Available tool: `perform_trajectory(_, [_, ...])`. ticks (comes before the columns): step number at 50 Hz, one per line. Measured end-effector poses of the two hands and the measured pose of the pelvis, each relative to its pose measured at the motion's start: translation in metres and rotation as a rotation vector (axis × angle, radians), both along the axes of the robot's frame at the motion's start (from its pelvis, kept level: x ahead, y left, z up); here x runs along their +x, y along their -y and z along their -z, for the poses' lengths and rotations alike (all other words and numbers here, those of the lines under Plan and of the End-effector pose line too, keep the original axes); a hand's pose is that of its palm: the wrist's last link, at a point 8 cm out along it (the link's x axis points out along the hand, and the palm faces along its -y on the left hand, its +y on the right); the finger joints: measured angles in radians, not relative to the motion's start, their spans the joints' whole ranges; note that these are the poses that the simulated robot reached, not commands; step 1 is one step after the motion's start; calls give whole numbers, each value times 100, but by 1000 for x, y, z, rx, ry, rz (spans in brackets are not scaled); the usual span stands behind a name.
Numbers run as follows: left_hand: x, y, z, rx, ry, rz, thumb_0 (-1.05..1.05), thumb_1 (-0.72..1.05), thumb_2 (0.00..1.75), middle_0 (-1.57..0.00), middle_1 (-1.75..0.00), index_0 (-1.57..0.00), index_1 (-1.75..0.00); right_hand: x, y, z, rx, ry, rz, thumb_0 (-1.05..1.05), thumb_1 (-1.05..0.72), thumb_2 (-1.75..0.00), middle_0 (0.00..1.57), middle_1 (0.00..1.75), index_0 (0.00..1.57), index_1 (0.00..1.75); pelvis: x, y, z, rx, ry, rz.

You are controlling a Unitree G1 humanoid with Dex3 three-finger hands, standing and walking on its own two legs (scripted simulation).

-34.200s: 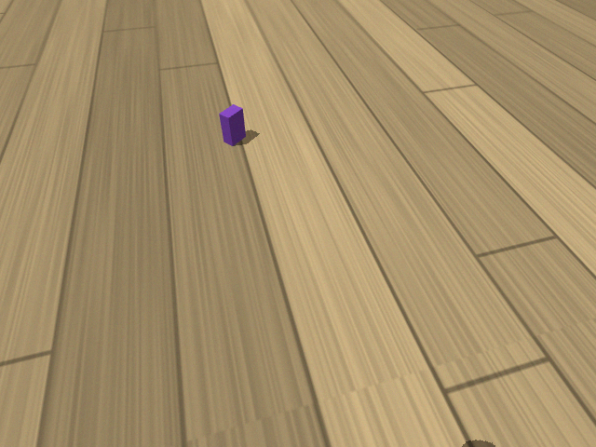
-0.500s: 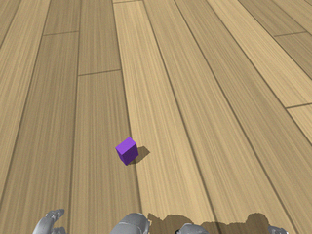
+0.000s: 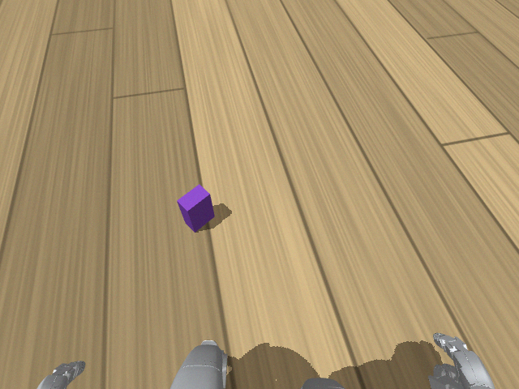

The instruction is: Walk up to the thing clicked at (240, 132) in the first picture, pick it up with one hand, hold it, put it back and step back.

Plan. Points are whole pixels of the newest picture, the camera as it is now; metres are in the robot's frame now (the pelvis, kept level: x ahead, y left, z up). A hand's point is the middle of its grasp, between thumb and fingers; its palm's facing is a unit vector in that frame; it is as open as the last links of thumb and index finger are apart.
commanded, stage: step back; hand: left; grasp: from the side
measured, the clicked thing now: (197, 209) +0.75 +0.30 -0.66
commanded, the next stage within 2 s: stand in 1.78 s
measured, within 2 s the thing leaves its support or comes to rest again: neither
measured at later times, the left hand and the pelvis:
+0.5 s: hand out of the picture -0.07 +0.24 -0.13, palm faces +0.10 -0.92 -0.38, open 7.4 cm; pelvis -0.17 -0.04 +0.01, yaw +6 degrees
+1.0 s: hand out of the picture -0.27 +0.23 -0.13, palm faces +0.14 -0.89 -0.43, open 7.4 cm; pelvis -0.28 -0.06 +0.01, yaw +8 degrees
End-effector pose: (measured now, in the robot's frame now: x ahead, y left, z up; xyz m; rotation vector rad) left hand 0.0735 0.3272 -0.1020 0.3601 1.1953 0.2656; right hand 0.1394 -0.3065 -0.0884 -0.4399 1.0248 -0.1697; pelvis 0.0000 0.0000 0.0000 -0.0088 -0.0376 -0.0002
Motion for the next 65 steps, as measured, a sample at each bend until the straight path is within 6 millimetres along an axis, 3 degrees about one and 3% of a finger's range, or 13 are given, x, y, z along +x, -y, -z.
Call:
perform_trajectory(7, [-71, 33, -18, 3, -23, -30, 1, 90, 90, -20, -30, -21, -30, -59, 24, 8, 27, -65, 39, 1, -90, -90, 20, 30, 20, 30, -44, 19, -11, 37, 3, -28])
perform_trajectory(13, [-93, 35, -21, 24, 45, -38, 1, 90, 90, -20, -30, -21, -30, -118, 29, 13, 12, -161, 9, 1, -90, -90, 20, 30, 20, 30, -83, 26, -11, 35, -8, -84])
perform_trajectory(19, [-118, 32, -5, -2, 112, -50, 1, 90, 90, -20, -30, -21, -30, -169, 21, 15, 2, -211, -24, 1, -90, -90, 20, 30, 20, 30, -130, 28, -3, 46, 15, -120])
perform_trajectory(26, [-170, 50, -9, -28, 82, -57, 1, 90, 90, -20, -30, -21, -30, -200, 31, -2, 2, -136, -30, 1, -90, -90, 21, 30, 21, 30, -177, 43, -13, -3, 6, -97])
perform_trajectory(32, [-232, 71, -4, 2, 34, -29, 0, 90, 90, -20, -30, -21, -30, -217, 58, 6, 23, -34, -33, 1, -90, -90, 20, 30, 21, 30, -222, 65, -2, -6, 4, -53])
perform_trajectory(38, [-301, 90, -16, 9, -15, -74, 1, 90, 90, -20, -30, -21, -30, -263, 75, 10, 49, -79, 3, 1, -90, -90, 20, 30, 20, 30, -252, 78, -11, 18, 17, -63])
perform_trajectory(44, [-339, 82, -26, 30, 10, -126, 1, 90, 90, -21, -30, -21, -30, -314, 81, 16, 39, -198, -17, 1, -90, -90, 20, 30, 20, 30, -269, 77, -15, 22, 15, -113])
perform_trajectory(50, [-361, 62, -17, 20, -13, -151, 1, 90, 90, -20, -30, -21, -30, -339, 66, 15, 37, -239, -18, 1, -90, -90, 20, 30, 20, 30, -281, 64, -13, 43, 19, -144])
perform_trajectory(53, [-362, 60, -15, 2, -44, -145, 1, 90, 90, -20, -30, -21, -30, -344, 59, 8, 50, -207, -7, 1, -90, -90, 20, 30, 20, 30, -281, 62, -17, 32, 11, -138])
perform_trajectory(59, [-338, 67, -17, -14, -19, -101, 1, 90, 90, -20, -30, -21, -30, -343, 63, 2, 59, -179, 11, 1, -90, -90, 20, 30, 21, 30, -276, 71, -20, 25, 11, -125])
perform_trajectory(65, [-312, 87, -16, -1, 49, -95, 1, 90, 90, -20, -30, -21, -30, -322, 79, 16, 54, -193, 19, 1, -90, -90, 20, 30, 20, 30, -262, 84, -13, -2, 15, -129])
